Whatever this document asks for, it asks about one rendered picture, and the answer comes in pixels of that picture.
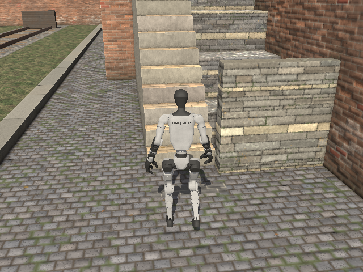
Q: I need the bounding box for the robot right shin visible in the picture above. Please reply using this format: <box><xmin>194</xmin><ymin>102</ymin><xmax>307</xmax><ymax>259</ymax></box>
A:
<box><xmin>190</xmin><ymin>181</ymin><xmax>199</xmax><ymax>220</ymax></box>

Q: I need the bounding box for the left robot hand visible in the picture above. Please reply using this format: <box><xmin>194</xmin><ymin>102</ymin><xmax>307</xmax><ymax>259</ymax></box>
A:
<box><xmin>145</xmin><ymin>159</ymin><xmax>158</xmax><ymax>174</ymax></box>

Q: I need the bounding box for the left robot forearm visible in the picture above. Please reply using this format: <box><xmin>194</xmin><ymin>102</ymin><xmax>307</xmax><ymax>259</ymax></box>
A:
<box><xmin>147</xmin><ymin>137</ymin><xmax>159</xmax><ymax>162</ymax></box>

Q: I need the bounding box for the right robot hand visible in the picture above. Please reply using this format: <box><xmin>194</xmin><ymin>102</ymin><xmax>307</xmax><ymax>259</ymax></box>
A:
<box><xmin>200</xmin><ymin>153</ymin><xmax>213</xmax><ymax>164</ymax></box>

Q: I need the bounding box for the right robot upper arm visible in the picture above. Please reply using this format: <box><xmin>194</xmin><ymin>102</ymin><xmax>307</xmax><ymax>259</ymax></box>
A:
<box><xmin>193</xmin><ymin>113</ymin><xmax>208</xmax><ymax>144</ymax></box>

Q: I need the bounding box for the left robot upper arm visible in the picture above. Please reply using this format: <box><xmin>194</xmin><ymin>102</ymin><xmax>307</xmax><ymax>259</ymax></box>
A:
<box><xmin>154</xmin><ymin>114</ymin><xmax>170</xmax><ymax>146</ymax></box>

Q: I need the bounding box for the robot right thigh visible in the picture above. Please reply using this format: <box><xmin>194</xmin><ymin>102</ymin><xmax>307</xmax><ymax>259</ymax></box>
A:
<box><xmin>188</xmin><ymin>158</ymin><xmax>200</xmax><ymax>191</ymax></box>

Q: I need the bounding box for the right robot forearm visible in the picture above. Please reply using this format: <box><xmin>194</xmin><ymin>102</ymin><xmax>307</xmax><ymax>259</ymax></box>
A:
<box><xmin>202</xmin><ymin>136</ymin><xmax>212</xmax><ymax>155</ymax></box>

